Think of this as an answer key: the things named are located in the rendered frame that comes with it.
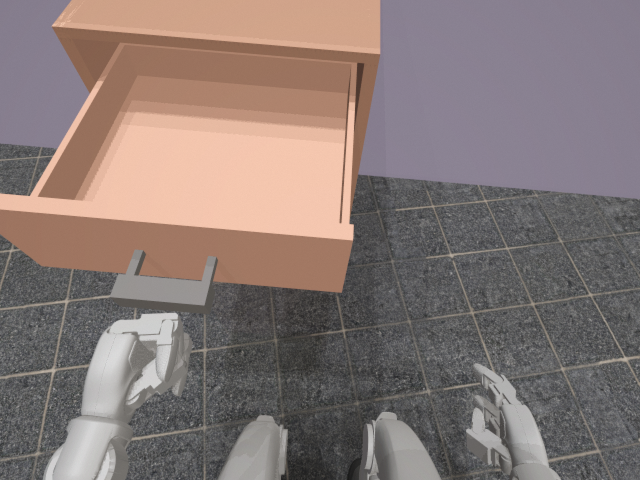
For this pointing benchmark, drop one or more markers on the robot right thigh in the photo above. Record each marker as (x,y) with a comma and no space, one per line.
(393,451)

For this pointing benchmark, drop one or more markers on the left robot forearm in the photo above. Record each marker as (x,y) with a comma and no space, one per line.
(95,449)

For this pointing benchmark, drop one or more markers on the drawer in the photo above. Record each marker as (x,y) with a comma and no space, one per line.
(189,153)

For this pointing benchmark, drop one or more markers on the left robot hand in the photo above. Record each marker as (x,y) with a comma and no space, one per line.
(153,345)

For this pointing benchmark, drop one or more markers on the right robot hand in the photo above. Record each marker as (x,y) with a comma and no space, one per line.
(514,437)

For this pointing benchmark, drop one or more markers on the handle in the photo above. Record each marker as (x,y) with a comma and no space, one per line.
(131,290)

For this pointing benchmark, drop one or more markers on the robot right shin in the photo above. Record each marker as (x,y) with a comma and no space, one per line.
(363,474)

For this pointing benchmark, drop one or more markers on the cabinet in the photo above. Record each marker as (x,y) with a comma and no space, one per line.
(336,30)

